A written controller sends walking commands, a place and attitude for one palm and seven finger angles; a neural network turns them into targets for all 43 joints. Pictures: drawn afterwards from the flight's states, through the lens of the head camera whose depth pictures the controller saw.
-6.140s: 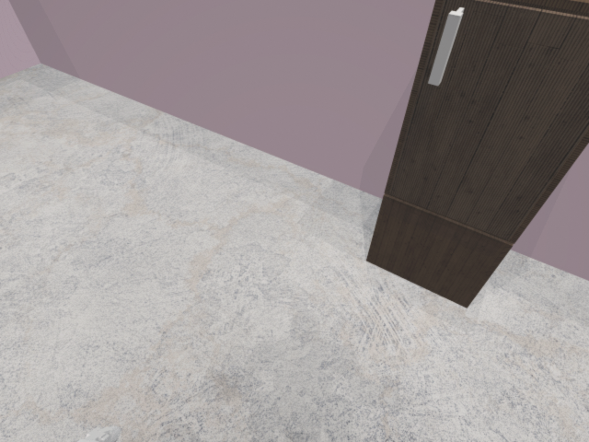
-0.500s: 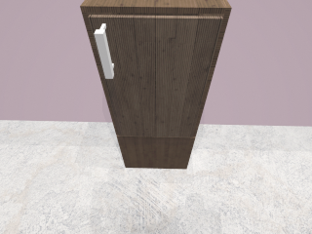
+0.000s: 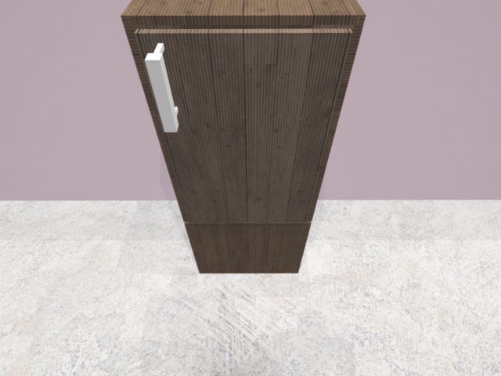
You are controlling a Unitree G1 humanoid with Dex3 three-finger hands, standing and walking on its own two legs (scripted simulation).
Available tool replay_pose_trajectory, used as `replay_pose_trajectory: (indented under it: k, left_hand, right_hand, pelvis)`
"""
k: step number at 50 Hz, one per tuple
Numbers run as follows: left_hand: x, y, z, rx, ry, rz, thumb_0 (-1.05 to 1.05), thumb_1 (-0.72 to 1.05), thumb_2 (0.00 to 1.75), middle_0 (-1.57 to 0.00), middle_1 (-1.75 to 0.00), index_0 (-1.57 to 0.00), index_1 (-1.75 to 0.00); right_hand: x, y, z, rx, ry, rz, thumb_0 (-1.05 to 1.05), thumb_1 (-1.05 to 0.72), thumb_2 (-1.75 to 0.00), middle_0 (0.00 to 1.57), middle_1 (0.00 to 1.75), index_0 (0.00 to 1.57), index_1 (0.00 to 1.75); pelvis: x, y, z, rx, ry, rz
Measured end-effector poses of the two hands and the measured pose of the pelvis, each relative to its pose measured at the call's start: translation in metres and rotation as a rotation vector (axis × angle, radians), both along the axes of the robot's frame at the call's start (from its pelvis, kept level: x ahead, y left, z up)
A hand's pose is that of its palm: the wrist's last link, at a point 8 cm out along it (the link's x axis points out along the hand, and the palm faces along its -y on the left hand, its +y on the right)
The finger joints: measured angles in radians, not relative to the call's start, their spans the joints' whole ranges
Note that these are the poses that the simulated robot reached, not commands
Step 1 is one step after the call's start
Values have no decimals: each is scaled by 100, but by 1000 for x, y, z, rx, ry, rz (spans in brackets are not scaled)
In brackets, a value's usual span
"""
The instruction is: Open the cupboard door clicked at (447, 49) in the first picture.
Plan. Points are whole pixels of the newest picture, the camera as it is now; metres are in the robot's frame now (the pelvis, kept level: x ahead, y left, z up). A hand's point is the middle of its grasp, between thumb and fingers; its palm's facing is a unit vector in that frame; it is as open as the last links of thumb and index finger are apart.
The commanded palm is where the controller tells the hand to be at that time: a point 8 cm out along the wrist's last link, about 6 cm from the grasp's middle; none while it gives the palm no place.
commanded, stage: come to a stop and stand still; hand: left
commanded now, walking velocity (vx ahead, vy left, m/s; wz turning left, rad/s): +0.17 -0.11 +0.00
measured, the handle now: (165, 89) +0.57 +0.20 +0.16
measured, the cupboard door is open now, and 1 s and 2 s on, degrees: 0 0 0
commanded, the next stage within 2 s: none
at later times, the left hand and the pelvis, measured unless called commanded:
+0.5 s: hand out of the picture +0.00 +0.17 -0.19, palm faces +0.08 -0.97 -0.22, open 7.4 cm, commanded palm none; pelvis +0.01 +0.00 -0.01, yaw +1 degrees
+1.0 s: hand out of the picture +0.00 +0.22 -0.16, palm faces +0.00 -0.96 -0.28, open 7.4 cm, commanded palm none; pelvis -0.03 +0.03 +0.00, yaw +0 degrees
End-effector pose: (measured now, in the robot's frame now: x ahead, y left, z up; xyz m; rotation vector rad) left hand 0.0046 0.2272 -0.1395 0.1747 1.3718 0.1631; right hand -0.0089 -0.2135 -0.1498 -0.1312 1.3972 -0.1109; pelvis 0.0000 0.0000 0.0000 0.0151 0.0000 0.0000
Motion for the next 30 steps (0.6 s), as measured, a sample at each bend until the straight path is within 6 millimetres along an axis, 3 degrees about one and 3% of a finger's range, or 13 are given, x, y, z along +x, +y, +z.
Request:
replay_pose_trajectory:
  k: [8,16,22,26,30]
  left_hand:
    - [4,-23,-7,-22,32,17,0,91,90,-20,-30,-19,-30]
    - [6,-37,-8,-23,45,51,0,91,90,-20,-30,-20,-30]
    - [-3,-22,-11,-4,34,75,0,91,90,-20,-30,-20,-30]
    - [-11,-4,-18,-1,41,66,0,91,90,-20,-30,-20,-30]
    - [-6,19,-13,22,-2,39,0,91,90,-20,-30,-20,-30]
  right_hand:
    - [12,-16,-6,-2,21,-13,0,-91,-90,20,30,20,30]
    - [48,-32,0,-40,-6,-3,1,-91,-90,20,30,20,30]
    - [83,-39,5,-86,-82,37,1,-91,-90,20,30,19,30]
    - [103,-30,9,-100,-184,41,0,-91,-90,20,30,19,30]
    - [111,-13,11,-79,-278,50,0,-91,-90,20,30,19,30]
  pelvis:
    - [21,-16,-6,0,10,3]
    - [28,-24,-4,6,20,11]
    - [19,-15,-6,13,11,19]
    - [12,-1,-12,-4,-12,8]
    - [5,14,-13,-22,-20,2]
